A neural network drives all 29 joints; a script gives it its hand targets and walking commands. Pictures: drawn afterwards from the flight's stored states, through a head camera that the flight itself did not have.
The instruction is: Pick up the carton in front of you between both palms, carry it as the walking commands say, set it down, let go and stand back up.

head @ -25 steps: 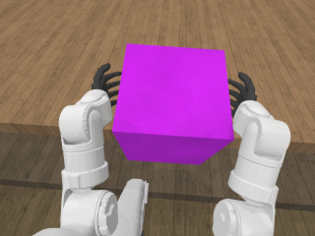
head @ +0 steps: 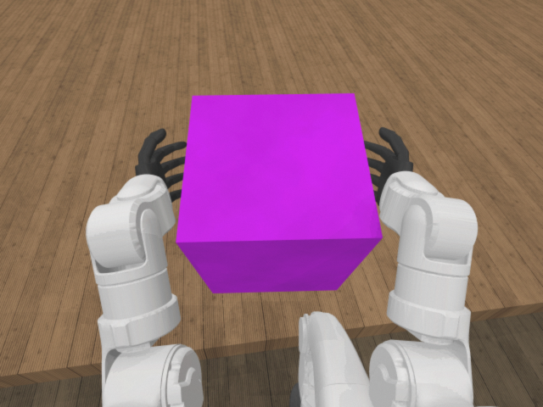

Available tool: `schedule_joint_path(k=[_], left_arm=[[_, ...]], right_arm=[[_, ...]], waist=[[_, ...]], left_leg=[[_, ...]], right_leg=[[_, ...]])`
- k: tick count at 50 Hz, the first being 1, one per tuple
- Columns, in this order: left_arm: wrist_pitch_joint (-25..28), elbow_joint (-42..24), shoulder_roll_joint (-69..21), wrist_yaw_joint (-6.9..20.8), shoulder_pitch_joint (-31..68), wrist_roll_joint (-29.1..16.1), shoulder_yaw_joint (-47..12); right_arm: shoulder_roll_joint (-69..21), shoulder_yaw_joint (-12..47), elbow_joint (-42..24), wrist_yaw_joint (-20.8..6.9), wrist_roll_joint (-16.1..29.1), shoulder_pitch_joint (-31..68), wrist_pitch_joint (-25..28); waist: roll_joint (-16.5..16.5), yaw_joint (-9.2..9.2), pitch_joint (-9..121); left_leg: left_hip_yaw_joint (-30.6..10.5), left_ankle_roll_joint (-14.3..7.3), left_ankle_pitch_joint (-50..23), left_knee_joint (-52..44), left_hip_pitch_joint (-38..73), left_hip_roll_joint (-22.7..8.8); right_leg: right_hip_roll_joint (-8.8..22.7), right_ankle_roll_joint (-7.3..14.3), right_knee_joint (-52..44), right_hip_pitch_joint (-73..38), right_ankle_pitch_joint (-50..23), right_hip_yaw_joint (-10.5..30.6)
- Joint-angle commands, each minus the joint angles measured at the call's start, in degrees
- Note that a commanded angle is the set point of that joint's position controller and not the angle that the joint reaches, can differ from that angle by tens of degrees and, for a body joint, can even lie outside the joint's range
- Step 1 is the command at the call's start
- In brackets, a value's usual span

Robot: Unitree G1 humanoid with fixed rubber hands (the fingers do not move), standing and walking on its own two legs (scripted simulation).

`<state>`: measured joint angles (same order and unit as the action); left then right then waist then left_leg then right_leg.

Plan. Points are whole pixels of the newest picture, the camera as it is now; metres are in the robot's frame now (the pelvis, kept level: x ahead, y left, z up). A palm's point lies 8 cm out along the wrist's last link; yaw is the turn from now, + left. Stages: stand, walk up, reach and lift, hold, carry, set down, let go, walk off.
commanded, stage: carry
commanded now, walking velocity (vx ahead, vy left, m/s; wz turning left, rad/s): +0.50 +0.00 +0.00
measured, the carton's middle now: (274, 206) +0.37 -0.02 +0.09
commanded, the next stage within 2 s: none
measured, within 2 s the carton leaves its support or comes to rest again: neither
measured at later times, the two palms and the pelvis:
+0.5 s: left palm (179, 24) +0.58 +0.11 +0.27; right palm (380, 32) +0.57 -0.19 +0.27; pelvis +0.22 -0.03 +0.10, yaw +1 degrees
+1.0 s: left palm (189, 55) +0.58 +0.11 +0.22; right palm (372, 56) +0.59 -0.19 +0.22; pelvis +0.26 -0.05 +0.11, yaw +0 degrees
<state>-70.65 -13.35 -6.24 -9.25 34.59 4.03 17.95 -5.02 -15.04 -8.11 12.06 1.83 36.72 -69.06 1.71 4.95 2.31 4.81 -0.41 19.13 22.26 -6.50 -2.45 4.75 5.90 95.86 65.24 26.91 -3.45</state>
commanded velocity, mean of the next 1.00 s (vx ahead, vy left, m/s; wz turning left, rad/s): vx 0.02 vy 0.00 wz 0.00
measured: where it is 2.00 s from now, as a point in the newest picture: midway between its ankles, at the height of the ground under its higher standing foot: (271, 405)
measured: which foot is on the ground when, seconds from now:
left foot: down 0.00-0.12, up 0.14-0.36, down 0.38-1.00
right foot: up 0.00-0.06, down 0.08-1.00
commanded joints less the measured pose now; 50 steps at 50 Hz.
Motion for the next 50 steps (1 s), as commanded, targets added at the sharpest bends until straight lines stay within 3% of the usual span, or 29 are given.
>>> schedule_joint_path(k=[1, 3, 4, 5, 6, 7, 8, 9, 11, 13, 14, 15, 17, 19, 21, 22, 23, 24, 25, 26, 29, 33, 34, 35, 36, 37, 39, 44, 50], left_arm=[[-1.0, 2.3, -35.8, -0.4, 34.8, -11.3, -34.8], [-1.5, 4.0, -37.6, -0.4, 36.5, -12.9, -35.2], [-1.5, 5.0, -38.3, -0.3, 35.9, -13.8, -34.9], [-1.1, 4.8, -40.4, 0.1, 37.3, -14.8, -35.6], [-0.9, 4.9, -42.2, 0.5, 39.9, -16.1, -36.5], [-0.4, 5.0, -43.1, 0.9, 38.9, -18.5, -38.0], [0.1, 4.6, -45.8, 1.5, 39.2, -20.6, -39.6], [1.2, 1.0, -48.3, 2.1, 43.6, -22.9, -41.8], [2.6, -2.7, -53.4, 3.5, 49.6, -25.3, -43.8], [3.3, -3.8, -54.7, 4.5, 49.5, -26.3, -44.6], [3.5, -3.9, -53.8, 4.6, 48.1, -25.8, -44.4], [3.6, -4.1, -52.8, 4.4, 46.7, -25.0, -44.3], [3.2, -4.3, -49.6, 3.7, 43.1, -23.0, -43.3], [2.1, -2.7, -44.7, 2.7, 37.6, -19.8, -40.9], [0.5, -1.1, -42.3, 2.0, 36.2, -17.3, -39.1], [-0.1, 0.1, -40.5, 1.8, 34.3, -16.2, -38.1], [-0.5, 1.7, -39.3, 1.6, 33.0, -14.8, -36.8], [-0.9, 4.0, -38.5, 1.5, 31.5, -13.2, -34.9], [-1.5, 4.9, -38.3, 1.4, 28.6, -12.0, -34.0], [-1.5, 4.8, -37.7, 1.1, 30.0, -10.7, -33.1], [-1.4, 3.8, -39.8, 0.8, 35.1, -10.3, -31.9], [-1.0, 4.2, -42.1, 1.0, 36.7, -11.1, -32.9], [-1.2, 4.6, -42.1, 1.2, 36.0, -11.4, -33.2], [-1.4, 5.1, -41.5, 1.3, 35.6, -11.7, -33.1], [-1.6, 6.7, -40.5, 1.2, 35.2, -11.6, -32.7], [-1.6, 8.3, -40.5, 1.1, 33.9, -11.5, -32.9], [-1.3, 9.1, -41.3, 1.6, 34.0, -12.3, -33.3], [0.7, 10.9, -46.7, 3.1, 34.8, -13.0, -34.2], [5.5, 8.2, -53.6, 4.5, 37.5, -14.1, -38.8]], right_arm=[[-38.7, 32.6, -2.8, -4.9, 12.7, 35.4, -2.0], [-37.6, 29.9, -1.1, -4.5, 10.5, 33.6, -2.8], [-37.1, 28.8, -0.7, -4.3, 9.3, 33.6, -3.0], [-36.8, 27.5, -0.1, -4.1, 8.0, 33.5, -3.0], [-37.2, 26.2, 0.5, -3.8, 6.5, 33.6, -2.7], [-37.8, 24.9, 0.8, -3.7, 4.3, 28.5, -2.3], [-38.0, 23.6, 1.6, -3.5, 2.6, 29.2, -2.1], [-40.6, 24.1, 0.0, -3.6, 2.7, 31.0, -1.6], [-44.1, 26.1, -3.4, -4.3, 3.4, 35.6, -0.6], [-44.0, 28.5, -6.2, -4.5, 3.9, 37.2, 0.7], [-43.8, 29.6, -7.4, -4.5, 4.2, 37.3, 1.2], [-43.3, 30.7, -8.2, -4.5, 4.6, 36.4, 1.5], [-42.0, 32.5, -9.1, -4.3, 5.3, 34.1, 1.4], [-40.3, 33.6, -9.3, -4.1, 6.7, 32.4, 0.4], [-39.9, 34.3, -7.1, -4.0, 7.5, 33.1, -0.5], [-40.2, 34.0, -6.0, -4.1, 8.3, 31.8, -1.2], [-40.0, 33.4, -5.2, -4.4, 9.0, 30.2, -1.9], [-39.5, 33.2, -3.9, -4.7, 9.0, 30.7, -2.4], [-39.5, 33.9, -1.9, -4.6, 9.5, 31.1, -2.5], [-40.7, 34.2, -1.9, -5.0, 10.6, 31.4, -2.7], [-44.7, 35.7, -5.3, -5.9, 13.6, 39.1, -2.5], [-46.2, 35.6, -5.2, -5.9, 14.5, 41.9, -1.8], [-45.4, 35.0, -3.5, -5.7, 13.5, 39.9, -1.8], [-44.6, 34.1, -1.6, -5.3, 12.2, 37.6, -1.9], [-43.8, 32.8, 0.0, -4.9, 10.8, 35.6, -2.1], [-43.1, 31.9, 1.2, -4.4, 9.4, 34.2, -2.4], [-42.7, 30.3, 2.6, -3.9, 7.2, 33.8, -2.5], [-46.6, 28.7, 7.7, -5.0, 4.4, 30.4, -1.2], [-53.0, 33.2, 4.3, -7.0, 5.6, 32.6, 3.7]], waist=[[-10.5, -3.58, 13.6], [-17.8, -8.22, 19.6], [-18.2, -12.19, 24.2], [-12.0, -15.83, 27.5], [-2.2, -16.19, 34.1], [15.5, -12.34, 37.2], [10.5, -11.54, 44.2], [6.2, -11.75, 43.4], [3.4, -8.65, 33.0], [2.8, -7.71, 28.9], [1.2, -7.90, 28.9], [-1.1, -7.09, 28.3], [1.0, -6.98, 28.4], [8.5, -6.02, 30.0], [2.5, -5.31, 30.8], [3.8, -5.41, 31.5], [6.5, -4.70, 31.5], [-1.2, -4.64, 30.9], [-13.7, -4.51, 33.2], [-13.7, -3.22, 32.1], [-6.6, -1.81, 26.8], [-9.7, -4.87, 28.7], [-9.3, -5.19, 29.7], [-5.8, -5.57, 29.8], [2.2, -5.97, 30.2], [6.5, -6.20, 30.1], [7.0, -6.02, 28.3], [-3.7, -5.63, 28.1], [-2.1, -5.04, 25.9]], left_leg=[[-0.5, -10.5, -23.0, -18.1, -4.2, -7.2], [5.8, -9.2, -71.3, -7.0, -0.8, -8.1], [7.1, -7.1, -84.5, 5.3, 4.0, -7.9], [9.1, -3.9, -83.5, 21.9, 6.2, -5.3], [3.3, 0.7, -57.7, 41.9, -2.3, -1.8], [-0.7, 4.6, -2.3, 69.4, -26.2, 9.7], [-14.6, 1.9, -2.6, 82.6, -25.5, 9.4], [-15.5, 0.1, -2.2, 84.3, -30.0, 7.9], [-12.9, -2.5, -3.2, 79.3, -38.1, 2.4], [-10.9, -3.5, -1.4, 75.3, -40.1, 1.0], [-12.1, -3.9, 1.2, 72.5, -40.1, 0.0], [-8.8, -3.9, 4.2, 61.3, -37.5, -0.2], [-2.5, -4.2, 0.7, 40.3, -25.9, 1.2], [-0.8, -4.1, -6.1, 26.4, -17.6, 2.9], [1.8, -3.1, -14.6, 8.4, -17.4, 6.0], [1.5, -2.0, -20.6, -4.0, -14.8, 5.3], [-0.9, -1.1, -27.0, -13.2, -7.8, 2.0], [-7.5, -1.8, -62.2, -3.7, 8.3, -5.5], [-14.7, -8.0, -89.6, 8.5, 23.1, -14.0], [-15.8, -10.6, -94.4, 9.0, 27.8, -15.2], [-14.2, -9.8, -84.1, 6.8, 21.9, -12.2], [-8.8, -4.9, -71.4, 8.4, 14.7, -6.2], [-8.5, -4.3, -61.9, 9.1, 11.7, -5.4], [-7.5, -3.7, -46.6, 10.8, 4.5, -4.0], [-5.8, -2.2, -28.2, 13.0, -6.9, -2.5], [-5.5, -1.3, -12.1, 11.2, -12.7, -1.1], [-5.1, -1.4, -7.3, 2.9, -9.2, -0.4], [-7.3, -5.2, -49.1, 7.8, 7.4, -6.1], [-7.2, -5.1, -29.0, 6.9, 1.2, -4.9]], right_leg=[[0.6, 0.4, -27.3, -19.8, -7.3, -7.1], [-5.2, 2.0, -31.3, -34.3, -14.6, -13.0], [-8.8, 1.9, -36.3, -40.8, -14.5, -14.8], [-11.9, 0.4, -51.8, -49.3, -21.9, -15.8], [-5.6, 2.6, -63.5, -66.2, -37.7, -2.0], [14.2, 14.0, -69.2, -78.0, -72.1, 34.0], [15.6, 16.7, -65.8, -77.4, -82.1, 36.5], [13.7, 15.9, -62.8, -76.9, -70.0, 32.9], [12.1, 11.0, -64.4, -68.1, -39.3, 28.1], [11.4, 9.6, -67.3, -64.8, -30.9, 23.7], [12.5, 9.4, -67.6, -64.7, -33.9, 22.8], [11.2, 8.1, -67.4, -62.7, -36.1, 16.8], [8.5, 7.3, -67.0, -56.4, -47.9, 5.3], [7.8, 7.0, -66.3, -55.9, -59.3, 1.6], [3.9, 3.8, -59.9, -68.6, -66.9, -2.8], [3.4, 2.9, -56.1, -74.0, -70.1, -2.3], [3.8, 1.9, -54.4, -73.2, -61.0, 0.1], [1.6, -0.6, -49.6, -57.7, -34.9, -0.2], [-0.4, -3.7, -51.3, -41.0, -7.0, -0.5], [-1.9, -4.7, -49.2, -32.4, 0.0, 0.1], [-4.0, -4.7, -56.8, -33.5, -5.8, -0.3], [-5.1, -3.9, -76.5, -53.8, -24.5, -2.8], [-3.1, -3.0, -78.1, -59.6, -30.6, -1.2], [-0.2, -1.5, -76.2, -67.1, -46.8, 0.9], [6.0, 1.3, -68.1, -77.4, -74.1, 4.5], [10.0, 3.7, -65.9, -80.3, -86.0, 6.7], [9.4, 3.3, -66.2, -75.4, -78.6, 6.5], [2.4, -1.2, -64.8, -57.5, -40.5, 3.0], [3.8, -0.1, -66.3, -60.3, -39.9, 4.9]])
